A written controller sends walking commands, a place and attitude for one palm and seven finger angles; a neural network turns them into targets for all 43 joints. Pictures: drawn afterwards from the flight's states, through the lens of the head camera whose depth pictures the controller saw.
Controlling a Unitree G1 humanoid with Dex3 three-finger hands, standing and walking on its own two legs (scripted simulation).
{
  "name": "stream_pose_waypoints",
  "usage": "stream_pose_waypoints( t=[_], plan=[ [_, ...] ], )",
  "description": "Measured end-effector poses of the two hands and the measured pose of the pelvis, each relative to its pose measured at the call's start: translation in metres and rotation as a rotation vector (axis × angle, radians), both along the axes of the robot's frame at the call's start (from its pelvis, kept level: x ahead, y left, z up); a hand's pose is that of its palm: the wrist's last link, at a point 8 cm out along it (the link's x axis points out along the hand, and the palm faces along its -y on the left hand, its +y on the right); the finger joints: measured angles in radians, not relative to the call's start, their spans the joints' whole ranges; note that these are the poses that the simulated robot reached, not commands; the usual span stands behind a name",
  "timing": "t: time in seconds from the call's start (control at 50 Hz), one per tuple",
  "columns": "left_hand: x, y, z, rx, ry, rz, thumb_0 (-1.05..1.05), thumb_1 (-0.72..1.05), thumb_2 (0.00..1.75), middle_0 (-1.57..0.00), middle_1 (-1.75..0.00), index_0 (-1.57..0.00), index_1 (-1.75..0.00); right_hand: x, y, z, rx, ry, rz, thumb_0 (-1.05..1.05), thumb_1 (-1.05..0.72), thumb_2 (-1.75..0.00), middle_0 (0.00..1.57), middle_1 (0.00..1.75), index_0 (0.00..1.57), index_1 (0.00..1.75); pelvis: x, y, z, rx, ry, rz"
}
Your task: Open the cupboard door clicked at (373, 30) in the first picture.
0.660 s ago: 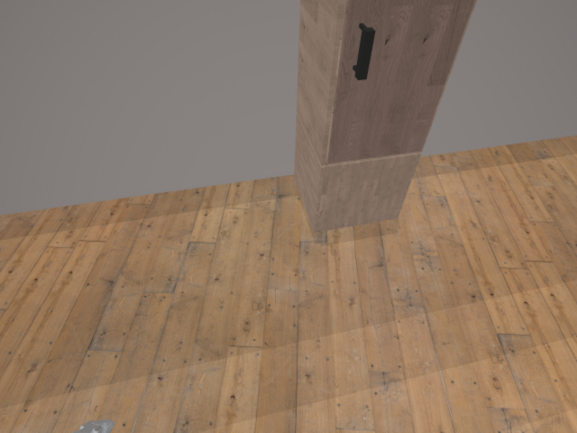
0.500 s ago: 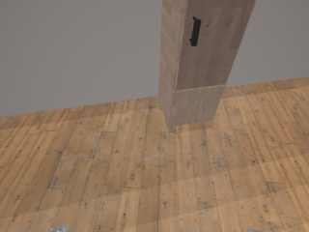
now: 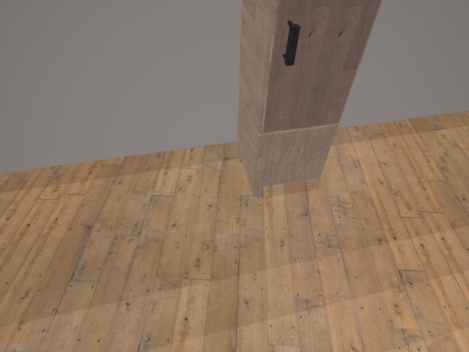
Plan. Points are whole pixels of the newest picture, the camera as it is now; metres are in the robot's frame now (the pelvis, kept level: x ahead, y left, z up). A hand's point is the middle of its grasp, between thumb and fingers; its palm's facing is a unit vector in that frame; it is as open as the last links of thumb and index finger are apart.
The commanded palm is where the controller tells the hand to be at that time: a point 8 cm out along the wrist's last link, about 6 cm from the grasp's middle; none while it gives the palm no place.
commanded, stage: stand and wait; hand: left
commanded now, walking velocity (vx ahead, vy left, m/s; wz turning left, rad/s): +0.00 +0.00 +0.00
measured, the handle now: (289, 43) +1.08 -0.14 +0.07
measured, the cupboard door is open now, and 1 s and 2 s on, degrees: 0 0 0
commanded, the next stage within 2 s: look at it before walking up in 0.16 s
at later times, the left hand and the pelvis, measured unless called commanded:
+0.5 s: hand out of the picture +0.07 +0.24 -0.15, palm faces -0.03 -0.94 -0.33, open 7.4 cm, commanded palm none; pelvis -0.01 +0.00 +0.00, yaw +0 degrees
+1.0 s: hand out of the picture +0.06 +0.24 -0.16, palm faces -0.04 -0.94 -0.33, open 7.4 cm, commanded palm none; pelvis +0.00 +0.00 +0.00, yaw -1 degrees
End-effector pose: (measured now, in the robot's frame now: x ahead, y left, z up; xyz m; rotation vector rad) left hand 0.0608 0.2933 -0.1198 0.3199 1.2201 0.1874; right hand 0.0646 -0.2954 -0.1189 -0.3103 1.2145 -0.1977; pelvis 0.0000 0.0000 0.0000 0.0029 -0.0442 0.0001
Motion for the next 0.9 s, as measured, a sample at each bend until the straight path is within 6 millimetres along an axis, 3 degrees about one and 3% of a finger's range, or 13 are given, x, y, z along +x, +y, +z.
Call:
stream_pose_waypoints(
  t=[0.34, 0.9],
  plan=[
    [0.006, -0.006, 0.003, -0.006, -0.034, -0.015, 0.01, 0.90, 0.90, -0.20, -0.30, -0.20, -0.30, -0.006, 0.000, 0.000, 0.012, -0.009, -0.001, 0.01, -0.91, -0.90, 0.20, 0.30, 0.20, 0.30, -0.006, -0.003, 0.001, 0.001, -0.001, -0.001],
    [-0.009, -0.006, 0.000, -0.009, 0.013, 0.004, 0.01, 0.90, 0.90, -0.20, -0.30, -0.20, -0.30, -0.002, -0.001, 0.001, 0.006, 0.009, 0.012, 0.01, -0.91, -0.90, 0.20, 0.30, 0.20, 0.30, -0.005, -0.004, 0.002, -0.002, 0.007, 0.005]
  ],
)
